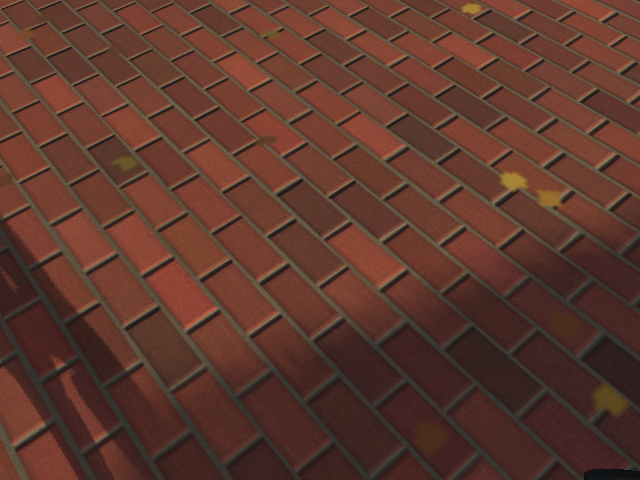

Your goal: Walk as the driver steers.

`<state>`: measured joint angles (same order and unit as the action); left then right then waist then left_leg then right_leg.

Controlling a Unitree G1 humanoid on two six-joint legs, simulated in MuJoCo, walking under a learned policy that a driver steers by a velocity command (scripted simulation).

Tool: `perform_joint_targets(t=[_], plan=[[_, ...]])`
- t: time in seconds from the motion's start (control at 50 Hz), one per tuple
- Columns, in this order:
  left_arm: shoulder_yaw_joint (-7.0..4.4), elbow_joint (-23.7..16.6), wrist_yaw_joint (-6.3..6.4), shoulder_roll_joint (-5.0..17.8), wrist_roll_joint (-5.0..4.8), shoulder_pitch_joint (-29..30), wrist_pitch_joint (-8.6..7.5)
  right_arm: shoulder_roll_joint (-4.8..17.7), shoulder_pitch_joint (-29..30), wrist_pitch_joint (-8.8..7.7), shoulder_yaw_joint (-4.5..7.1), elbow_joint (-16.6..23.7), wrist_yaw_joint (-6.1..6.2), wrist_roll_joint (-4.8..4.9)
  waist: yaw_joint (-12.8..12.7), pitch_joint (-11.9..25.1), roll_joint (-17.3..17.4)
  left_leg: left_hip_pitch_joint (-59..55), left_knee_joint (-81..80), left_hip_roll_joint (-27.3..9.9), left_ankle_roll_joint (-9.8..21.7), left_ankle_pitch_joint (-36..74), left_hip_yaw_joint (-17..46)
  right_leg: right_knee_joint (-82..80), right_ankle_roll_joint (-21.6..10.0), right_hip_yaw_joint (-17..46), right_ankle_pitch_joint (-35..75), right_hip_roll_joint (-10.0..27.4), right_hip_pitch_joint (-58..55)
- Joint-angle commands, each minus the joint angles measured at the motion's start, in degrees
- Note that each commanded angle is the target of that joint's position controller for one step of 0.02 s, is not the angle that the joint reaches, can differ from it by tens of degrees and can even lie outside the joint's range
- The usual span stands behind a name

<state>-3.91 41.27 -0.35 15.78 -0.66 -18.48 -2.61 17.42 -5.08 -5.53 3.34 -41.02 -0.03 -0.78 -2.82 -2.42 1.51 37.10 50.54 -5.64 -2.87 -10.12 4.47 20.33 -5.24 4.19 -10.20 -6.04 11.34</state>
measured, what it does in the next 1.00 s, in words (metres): walks ahead, turning right: left foot, then right foot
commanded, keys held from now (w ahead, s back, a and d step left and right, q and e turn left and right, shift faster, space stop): w+e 1.00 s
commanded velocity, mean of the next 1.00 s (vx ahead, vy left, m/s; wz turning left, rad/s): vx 0.50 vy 0.00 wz -0.60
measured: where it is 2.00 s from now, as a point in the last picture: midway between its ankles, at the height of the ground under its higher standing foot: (590, 290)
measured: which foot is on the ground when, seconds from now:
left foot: up 0.00-0.20, down 0.22-0.72, up 0.74-1.00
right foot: down 0.00-0.22, up 0.24-0.72, down 0.74-1.00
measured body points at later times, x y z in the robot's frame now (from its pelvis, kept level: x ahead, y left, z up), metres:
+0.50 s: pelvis +0.27 +0.04 +0.00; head +0.30 +0.04 +0.45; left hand +0.52 +0.25 -0.09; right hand +0.23 -0.25 -0.12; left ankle +0.27 +0.15 -0.75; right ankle +0.31 -0.14 -0.67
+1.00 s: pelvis +0.51 -0.12 +0.00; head +0.53 -0.15 +0.45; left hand +0.73 +0.07 -0.10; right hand +0.52 -0.45 -0.09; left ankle +0.72 -0.03 -0.68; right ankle +0.46 -0.17 -0.75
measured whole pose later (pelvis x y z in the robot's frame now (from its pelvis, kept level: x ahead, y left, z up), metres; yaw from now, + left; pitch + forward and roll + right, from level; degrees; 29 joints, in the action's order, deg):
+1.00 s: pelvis +0.51 -0.12 +0.00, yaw -36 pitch +1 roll +0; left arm -3.7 38.6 -0.3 16.1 -0.6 -19.2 -2.5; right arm 18.3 -4.8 -5.4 2.7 -40.9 -0.5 -0.9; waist -2.8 -2.8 1.8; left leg 37.6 50.6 -5.7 -3.3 -9.3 4.6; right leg 20.5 -5.3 5.1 -10.4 -6.4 11.0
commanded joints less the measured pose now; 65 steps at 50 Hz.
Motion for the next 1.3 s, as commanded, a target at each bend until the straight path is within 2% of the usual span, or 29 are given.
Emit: perform_joint_targets(t=[0.02,0.12,0.2,0.22,0.24,0.26,0.28,0.3,0.36,0.46,0.56,0.64,0.68,0.72,0.74,0.76,0.78,0.8,0.82,0.86,0.92,1.04,1.14,1.2,1.22,1.24,1.26,1.28,1.3], plan=[[-2.86,-4.08,1.07,10.32,-0.45,1.79,-0.80,2.35,3.80,-0.36,0.23,3.84,-0.33,0.09,0.42,2.12,-5.04,-5.97,-12.07,3.03,-1.07,11.92,-1.73,-7.26,-8.47,9.50,9.38,11.20,4.37],[-2.94,-2.36,1.36,9.93,-0.97,-2.33,-0.06,4.70,8.44,-1.30,0.88,5.58,-1.41,1.25,-1.08,1.93,-6.58,-9.56,-21.33,5.14,0.16,13.04,0.30,-2.26,-6.57,15.87,2.40,13.39,-0.34],[-2.32,-3.06,1.42,7.61,-0.49,-0.80,0.49,7.75,-1.79,-2.37,2.78,3.35,-1.11,0.92,4.84,6.08,-8.52,-24.60,-25.46,4.66,4.44,6.55,-0.57,9.41,-3.11,17.99,6.67,10.97,-1.01],[-1.00,-4.10,1.19,4.16,0.24,-0.84,0.31,10.67,-9.93,-2.55,3.64,2.63,-0.62,-0.09,8.32,13.56,-3.23,-38.54,-24.56,-4.25,8.01,3.38,7.68,24.52,-0.91,13.55,1.10,7.47,5.13],[0.02,-5.88,1.23,0.99,-1.40,-8.41,-0.18,15.28,-15.37,-1.71,4.79,0.65,-0.73,-0.71,5.33,20.91,15.97,-56.72,-29.98,-16.90,17.22,-10.63,33.91,43.31,3.07,5.74,-22.17,-0.30,25.17],[-0.79,-4.58,1.45,6.71,-1.95,-8.45,-0.24,10.40,-14.70,-1.42,3.76,1.04,-1.11,0.71,6.21,17.92,12.97,-55.65,-33.27,-18.38,17.17,-23.61,40.92,51.88,3.91,6.87,-23.00,4.12,33.05],[-1.76,-4.94,1.44,10.10,-1.60,-2.70,0.07,6.85,-12.29,-1.05,2.77,1.71,-0.84,0.92,7.65,10.86,7.44,-49.31,-34.02,-16.02,14.71,-22.39,32.26,54.34,4.30,6.07,-17.76,6.10,35.03],[-1.86,-5.52,1.54,9.93,-0.94,0.43,0.38,5.74,-9.56,-0.63,2.24,2.00,-0.69,0.43,6.91,7.04,3.57,-42.87,-34.45,-13.72,13.20,-14.73,24.58,53.81,4.67,4.18,-13.70,8.03,33.47],[-1.90,-6.61,0.70,7.16,-1.02,2.03,0.89,3.54,-6.85,-0.61,1.48,0.81,-0.30,-0.05,4.26,2.55,5.39,-32.35,-38.30,-9.09,12.21,-1.85,11.43,48.12,4.76,3.06,-8.28,11.74,28.36],[-1.02,-8.66,0.21,4.23,-0.64,5.91,1.64,6.52,-7.96,-1.10,2.55,-1.59,-0.11,0.43,4.28,1.18,2.81,-32.44,-41.80,-10.05,14.16,8.85,1.48,38.90,6.02,1.64,-1.36,13.13,31.28],[-0.19,-10.21,-1.52,2.86,-0.67,13.58,0.77,8.41,-9.34,-0.11,2.81,-3.31,0.25,0.86,6.98,-0.71,1.78,-34.27,-41.73,-8.32,11.87,13.81,-8.64,23.68,5.08,-2.81,10.90,11.94,27.70],[-0.32,-12.46,-2.78,3.46,-0.87,18.01,0.83,10.50,-11.76,1.13,3.40,-4.87,0.23,2.00,7.45,-2.40,2.10,-39.76,-39.33,-10.30,10.45,20.07,-12.03,17.11,2.67,-5.90,7.22,10.41,26.08],[-1.35,-12.66,-2.94,5.46,-0.46,15.77,1.15,12.36,-11.41,1.82,3.96,-4.86,0.54,2.62,4.89,0.09,3.82,-42.14,-32.39,-10.47,9.32,38.72,-14.30,15.92,0.31,-8.89,1.27,7.01,20.21],[-3.98,-9.33,-2.35,9.74,-0.50,2.13,1.66,12.65,-10.27,2.57,3.95,-4.47,0.97,3.13,-3.34,7.65,3.15,-37.89,-13.50,-8.32,7.12,48.68,-17.23,11.50,-3.41,-10.93,2.57,2.23,1.06],[-5.83,-6.82,-1.19,13.86,-0.76,-7.73,2.31,10.06,-11.16,2.34,2.87,-3.64,1.17,1.70,-7.41,12.85,-2.01,-23.80,3.63,-6.18,4.66,31.91,-17.10,10.84,-6.42,-1.76,3.18,6.73,-17.07],[-6.27,-7.52,-0.86,20.35,-1.29,-4.73,1.73,1.67,-16.10,0.97,0.09,0.10,0.38,-0.65,0.72,17.22,-17.83,1.83,23.60,5.61,1.48,-22.20,-12.32,5.37,-16.75,31.63,-7.05,21.66,-33.56],[-4.82,-9.26,-1.23,15.55,-0.91,-6.60,0.65,6.45,-10.48,-1.13,0.64,0.66,-0.43,1.33,-4.00,24.07,-11.54,7.83,29.85,6.20,2.18,-23.93,0.51,-2.63,-18.68,43.76,-15.47,25.01,-35.55],[-3.74,-8.30,-1.46,12.38,-0.42,-4.75,-0.26,9.04,-5.26,-2.15,1.33,2.38,-0.87,3.33,-4.39,15.48,-8.59,12.01,28.54,3.63,3.29,-17.97,0.64,-3.84,-15.61,35.54,-11.42,23.46,-30.01],[-3.23,-8.23,-1.43,11.08,-0.52,-1.69,-0.69,8.17,-4.70,-2.71,0.93,2.37,-0.65,2.69,-1.83,10.64,-4.33,9.52,23.24,1.28,3.80,-12.92,0.53,-3.79,-13.64,28.74,-5.55,20.97,-21.56],[-2.16,-9.54,-1.08,8.41,0.46,4.46,-0.83,8.40,-6.06,-2.18,1.42,1.30,-0.23,0.52,2.65,6.40,-3.03,1.87,16.03,-1.30,2.97,-8.10,0.92,-5.46,-11.79,20.71,6.20,17.30,-8.97],[-2.20,-8.86,-0.27,8.93,0.22,5.14,-1.20,6.90,-6.64,-0.50,1.19,1.20,-0.30,-0.15,4.27,4.84,-3.63,-1.90,9.16,-0.87,0.24,-5.86,-0.51,-7.13,-12.55,15.99,14.83,15.66,-0.86],[-2.80,-5.72,1.29,10.96,-0.46,0.04,-0.54,3.15,6.18,-0.38,-0.41,4.44,-0.96,0.26,-0.35,1.73,-5.05,-7.38,-14.76,4.03,-1.33,14.93,-1.79,-6.59,-7.79,10.80,7.45,10.58,4.78],[-2.77,-3.53,1.52,10.18,-0.95,-2.91,0.14,6.03,8.41,-1.29,0.72,5.80,-1.73,1.15,-0.51,1.65,-7.06,-10.02,-21.83,5.32,0.78,11.05,0.82,-0.06,-6.18,18.45,3.06,13.47,-1.97],[-2.16,-3.79,1.48,8.07,-0.59,-1.57,0.67,8.25,-1.09,-2.00,2.34,3.75,-1.21,0.82,4.61,5.53,-8.55,-23.84,-25.27,4.99,4.41,6.66,-0.62,9.48,-3.29,18.85,8.26,10.71,-1.73],[-0.87,-4.71,1.25,4.69,0.10,-1.57,0.52,11.01,-9.20,-2.23,3.20,3.10,-0.74,-0.20,8.12,13.11,-3.88,-38.10,-23.90,-3.47,8.05,4.52,6.97,24.15,-1.11,14.76,3.22,7.40,4.30],[0.17,-6.14,1.28,1.56,-1.49,-9.10,0.12,15.44,-15.25,-1.39,4.42,1.13,-0.78,-0.78,5.65,21.39,14.76,-57.51,-28.78,-16.50,17.38,-9.30,32.72,43.32,3.25,6.50,-20.69,-0.60,24.41],[-0.53,-5.11,1.51,6.92,-1.85,-9.26,0.00,10.76,-14.95,-1.06,3.46,1.46,-1.23,0.83,6.34,18.93,12.93,-56.86,-32.64,-18.48,17.32,-22.45,41.31,52.14,4.15,7.28,-23.13,3.60,32.36],[-1.56,-5.36,1.48,10.39,-1.62,-3.38,0.28,7.26,-12.52,-0.68,2.51,2.08,-0.95,0.99,7.75,11.43,7.28,-50.24,-33.70,-16.17,14.81,-22.23,32.88,54.75,4.66,6.56,-17.93,5.72,34.62],[-1.68,-5.98,1.59,10.42,-1.00,0.08,0.57,6.17,-9.73,-0.24,2.02,2.43,-0.75,0.44,7.08,7.19,3.42,-43.52,-34.21,-13.88,13.20,-15.04,25.10,54.22,5.01,4.41,-13.92,7.65,33.19]])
